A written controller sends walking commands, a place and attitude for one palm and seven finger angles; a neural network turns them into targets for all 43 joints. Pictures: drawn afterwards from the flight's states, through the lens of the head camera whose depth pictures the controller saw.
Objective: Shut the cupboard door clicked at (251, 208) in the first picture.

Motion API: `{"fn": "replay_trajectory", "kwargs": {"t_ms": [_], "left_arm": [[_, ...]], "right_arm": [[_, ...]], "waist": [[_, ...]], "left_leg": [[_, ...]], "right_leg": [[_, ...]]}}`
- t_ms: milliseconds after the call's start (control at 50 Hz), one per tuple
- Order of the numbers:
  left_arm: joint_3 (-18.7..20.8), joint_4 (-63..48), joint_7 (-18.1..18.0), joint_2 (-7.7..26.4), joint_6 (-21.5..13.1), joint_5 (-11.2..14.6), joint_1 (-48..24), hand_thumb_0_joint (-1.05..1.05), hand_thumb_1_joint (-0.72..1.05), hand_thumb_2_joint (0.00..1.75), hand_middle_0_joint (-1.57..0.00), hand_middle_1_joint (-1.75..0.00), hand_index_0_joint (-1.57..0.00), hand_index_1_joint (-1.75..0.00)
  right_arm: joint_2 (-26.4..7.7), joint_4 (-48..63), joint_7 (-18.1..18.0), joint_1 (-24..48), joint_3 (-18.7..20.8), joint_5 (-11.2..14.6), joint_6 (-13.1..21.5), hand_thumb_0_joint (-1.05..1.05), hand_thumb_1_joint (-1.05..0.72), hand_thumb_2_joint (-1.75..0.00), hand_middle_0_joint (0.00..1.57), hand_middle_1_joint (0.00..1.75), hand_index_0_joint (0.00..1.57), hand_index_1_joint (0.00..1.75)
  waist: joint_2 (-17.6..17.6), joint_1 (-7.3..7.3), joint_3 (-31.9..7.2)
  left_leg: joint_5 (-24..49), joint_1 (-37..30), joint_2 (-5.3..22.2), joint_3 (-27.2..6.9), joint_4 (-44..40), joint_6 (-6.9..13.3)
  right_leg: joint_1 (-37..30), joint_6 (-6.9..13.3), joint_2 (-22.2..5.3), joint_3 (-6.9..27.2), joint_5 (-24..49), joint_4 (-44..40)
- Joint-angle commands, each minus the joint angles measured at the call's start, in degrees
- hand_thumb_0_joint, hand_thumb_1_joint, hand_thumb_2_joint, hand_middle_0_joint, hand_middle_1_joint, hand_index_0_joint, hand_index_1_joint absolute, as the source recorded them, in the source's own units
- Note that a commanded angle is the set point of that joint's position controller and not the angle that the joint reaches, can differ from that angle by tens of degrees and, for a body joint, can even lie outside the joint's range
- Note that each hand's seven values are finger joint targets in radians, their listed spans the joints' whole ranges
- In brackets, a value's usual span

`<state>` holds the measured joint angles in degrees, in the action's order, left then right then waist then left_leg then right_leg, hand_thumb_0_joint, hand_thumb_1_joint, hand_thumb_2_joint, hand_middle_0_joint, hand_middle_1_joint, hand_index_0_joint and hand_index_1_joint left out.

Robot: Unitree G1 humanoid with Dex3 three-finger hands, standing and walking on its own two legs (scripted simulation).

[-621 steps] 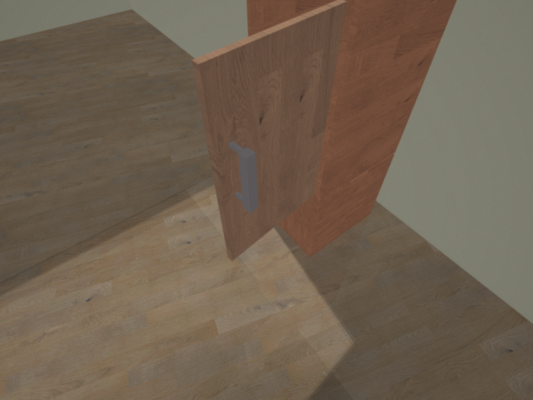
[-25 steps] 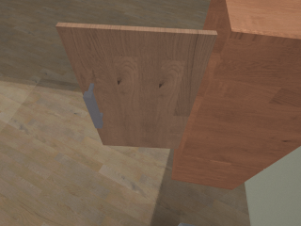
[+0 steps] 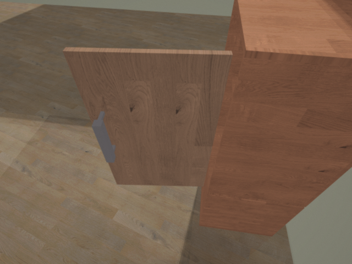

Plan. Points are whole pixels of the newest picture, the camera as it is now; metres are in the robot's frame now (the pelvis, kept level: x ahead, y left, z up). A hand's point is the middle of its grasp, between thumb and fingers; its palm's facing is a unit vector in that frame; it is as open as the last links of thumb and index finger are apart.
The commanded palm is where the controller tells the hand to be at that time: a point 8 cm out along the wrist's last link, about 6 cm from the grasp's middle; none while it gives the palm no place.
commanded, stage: come to a stop and stand still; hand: left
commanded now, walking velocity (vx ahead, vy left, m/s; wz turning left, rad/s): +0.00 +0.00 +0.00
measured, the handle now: (106, 137) +0.45 +0.23 +0.00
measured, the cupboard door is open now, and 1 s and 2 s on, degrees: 97 97 97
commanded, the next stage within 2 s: look again from close up in 0.12 s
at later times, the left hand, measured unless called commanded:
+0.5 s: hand out of the picture +0.05 +0.22 -0.15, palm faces -0.01 -0.96 -0.29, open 7.4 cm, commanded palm none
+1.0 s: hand (68, 240) +0.18 +0.25 -0.03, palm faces +0.29 -0.95 -0.15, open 7.2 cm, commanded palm +0.09 +0.28 -0.06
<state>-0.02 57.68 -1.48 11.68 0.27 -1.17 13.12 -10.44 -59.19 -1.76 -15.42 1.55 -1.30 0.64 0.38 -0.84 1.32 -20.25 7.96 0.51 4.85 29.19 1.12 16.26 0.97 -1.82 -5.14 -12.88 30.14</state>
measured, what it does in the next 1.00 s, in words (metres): stands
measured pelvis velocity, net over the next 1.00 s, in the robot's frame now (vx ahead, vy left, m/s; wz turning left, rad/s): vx -0.01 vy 0.01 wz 0.06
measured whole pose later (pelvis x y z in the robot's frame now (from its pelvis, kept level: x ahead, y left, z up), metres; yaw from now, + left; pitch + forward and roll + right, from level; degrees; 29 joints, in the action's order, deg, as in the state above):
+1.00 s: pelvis -0.01 +0.01 -0.02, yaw +3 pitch -1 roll +0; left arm 8.9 13.6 0.3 14.2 -9.0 9.3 20.4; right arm -14.1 -47.0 -2.2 -17.8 1.6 1.6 14.0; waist 0.1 -0.9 -1.6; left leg -24.9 15.1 -1.8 2.4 40.8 2.1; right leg 21.9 -1.0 -4.4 -4.5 -18.2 41.1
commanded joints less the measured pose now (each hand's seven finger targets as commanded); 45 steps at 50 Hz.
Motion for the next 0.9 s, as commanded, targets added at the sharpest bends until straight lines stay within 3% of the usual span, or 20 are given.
{"fn": "replay_trajectory", "kwargs": {"t_ms": [0, 20, 80, 160, 300, 380, 500, 760, 780, 800, 820, 840, 860, 880], "left_arm": [[1.77, -3.63, -0.47, 8.88, -2.0, 0.26, 0.52, 0.0, 0.9, 0.9, -0.2, -0.3, -0.2, -0.3], [1.96, -3.78, -0.51, 9.51, -2.36, 0.32, -0.1, 0.0, 0.9, 0.9, -0.2, -0.3, -0.2, -0.3], [1.93, -3.44, -0.45, 10.31, -2.72, 0.52, 0.32, 0.0, 0.9, 0.9, -0.2, -0.3, -0.2, -0.3], [1.94, -3.04, -0.39, 11.24, -2.75, 0.58, 0.19, 0.0, 0.9, 0.9, -0.2, -0.3, -0.2, -0.3], [1.84, -2.22, -0.22, 13.36, -2.45, 0.5, -2.08, 0.0, 0.9, 0.9, -0.2, -0.3, -0.2, -0.3], [1.65, -1.77, -0.06, 13.73, -2.15, 0.44, -3.11, 0.0, 0.9, 0.9, -0.2, -0.3, -0.2, -0.3], [1.47, -0.7, 0.02, 14.34, -2.23, 0.44, -3.68, 0.0, 0.9, 0.9, -0.2, -0.3, -0.2, -0.3], [1.09, 1.12, -0.08, 14.08, -1.88, 0.44, -4.02, 0.0, 0.9, 0.9, -0.2, -0.3, -0.2, -0.3], [1.09, 1.24, -0.09, 14.1, -1.91, 0.46, -3.89, 0.0, 0.9, 0.9, -0.2, -0.3, -0.2, -0.3], [0.43, 3.31, -2.3, 8.35, -2.26, 0.51, 4.19, 0.0, 0.9, 0.9, -0.2, -0.3, -0.2, -0.3], [37.59, -79.65, -1.99, 53.33, -18.22, 5.49, -47.23, 0.0, 0.9, 0.9, -0.2, -0.3, -0.2, -0.3], [6.56, -51.76, -1.21, 13.9, -11.56, 6.66, 0.06, 0.0, 0.9, 0.9, -0.22, -0.32, -0.22, -0.32], [9.49, -55.7, -3.29, 14.45, -9.41, 9.5, 0.55, 0.0, 0.9, 0.9, -0.24, -0.34, -0.24, -0.34], [4.9, -55.45, -0.89, 1.26, -6.13, 9.38, 7.05, 0.0, 0.9, 0.9, -0.25, -0.36, -0.25, -0.36]], "right_arm": [[-9.22, 5.07, 0.17, 0.29, 1.6, -0.07, 0.97, 0.0, -0.9, -0.9, 0.2, 0.3, 0.2, 0.3], [-9.98, 5.05, 0.2, -0.01, 1.72, 0.09, 1.18, 0.0, -0.9, -0.9, 0.2, 0.3, 0.2, 0.3], [-10.7, 4.18, 0.42, 0.36, 1.39, 0.06, 1.49, 0.0, -0.9, -0.9, 0.2, 0.3, 0.2, 0.3], [-11.92, 3.78, 0.48, 2.57, 1.16, 0.13, 1.58, 0.0, -0.9, -0.9, 0.2, 0.3, 0.2, 0.3], [-13.97, 2.67, 0.91, 5.58, 0.85, 0.27, 1.09, 0.0, -0.9, -0.9, 0.2, 0.3, 0.2, 0.3], [-14.52, 1.88, 1.16, 6.52, 0.47, 0.25, 0.92, 0.0, -0.9, -0.9, 0.2, 0.3, 0.2, 0.3], [-15.35, 0.64, 1.34, 7.51, 0.25, 0.37, 1.21, 0.0, -0.9, -0.9, 0.2, 0.3, 0.2, 0.3], [-15.34, -2.0, 1.2, 7.34, 0.02, 0.65, 1.3, 0.0, -0.9, -0.9, 0.2, 0.3, 0.2, 0.3], [-15.64, -2.1, 1.19, 7.2, 0.03, 0.61, 1.38, 0.0, -0.9, -0.9, 0.2, 0.3, 0.2, 0.3], [-10.98, 0.96, 1.12, 4.34, -0.34, 1.14, 2.15, 0.0, -0.9, -0.9, 0.2, 0.3, 0.2, 0.3], [-20.67, 16.07, -6.26, -2.47, 3.45, 0.15, 11.0, 0.0, -0.9, -0.9, 0.2, 0.3, 0.2, 0.3], [-13.07, 16.48, -5.68, 7.04, -0.91, 6.1, 13.41, 0.0, -0.9, -0.9, 0.2, 0.3, 0.2, 0.3], [-13.38, 16.39, -4.22, 8.02, -1.82, 5.45, 14.21, 0.0, -0.9, -0.9, 0.2, 0.3, 0.2, 0.3], [-8.38, 19.02, -1.36, 6.51, 0.06, 3.43, 15.87, 0.0, -0.9, -0.9, 0.2, 0.3, 0.2, 0.3]], "waist": [[-6.07, -0.13, 1.83], [-6.62, -0.47, 2.16], [-2.81, -0.23, 0.44], [-0.3, 0.45, -1.63], [-2.32, 0.37, -0.15], [-1.15, 0.54, 1.23], [0.29, 0.81, -1.14], [-0.36, 1.05, -0.2], [-0.43, 0.99, -1.04], [1.69, 1.29, -5.46], [-2.41, -4.01, -17.34], [17.06, -0.15, -22.58], [14.89, 1.94, -22.73], [14.93, 0.51, -10.43]], "left_leg": [[3.03, 8.29, 3.55, -5.89, -4.75, 0.75], [5.18, 7.22, 3.84, -6.13, -4.81, 0.91], [8.64, 4.97, 4.16, -5.82, -5.69, 1.19], [14.19, 3.35, 5.18, -5.87, -6.55, 1.27], [9.04, 3.02, 5.11, -6.16, -8.85, 0.99], [6.1, 3.5, 5.27, -6.4, -10.71, 0.9], [7.54, 3.05, 5.75, -6.67, -11.79, 0.75], [10.44, 2.82, 6.5, -7.0, -13.4, 0.64], [11.4, 2.43, 6.56, -6.91, -13.15, 0.61], [22.94, 1.2, 8.92, -4.09, -4.52, -0.32], [34.97, -9.78, 6.22, -8.54, 6.17, -1.03], [36.28, -9.63, 2.18, -9.37, 9.7, -3.18], [42.56, -9.36, 3.14, -10.58, 7.43, -5.11], [40.13, -0.62, 2.7, -8.96, -1.66, -4.58]], "right_leg": [[-1.76, 2.78, -6.31, 10.91, -4.67, -8.48], [-1.12, 3.02, -6.3, 10.91, -2.13, -8.4], [-3.43, 3.05, -6.16, 10.21, 5.57, -7.12], [-6.52, 2.75, -5.94, 8.39, 13.54, -5.21], [-5.79, 1.84, -6.52, 8.71, 7.18, -8.41], [-4.98, 1.32, -6.35, 8.64, 1.97, -10.36], [-7.41, 1.03, -6.59, 8.01, 4.88, -10.21], [-8.45, 0.56, -6.64, 6.61, 8.75, -9.76], [-8.81, 0.59, -6.71, 6.62, 9.75, -9.4], [-9.38, 0.18, -7.87, 7.31, 26.88, -2.05], [-12.82, 0.64, -3.56, 5.8, 12.35, 8.4], [-1.23, 0.69, 0.05, 0.34, 3.62, 20.27], [-1.49, 0.91, -0.73, 0.58, -1.09, 18.72], [5.49, 0.22, -0.33, 0.06, -1.18, 10.16]]}}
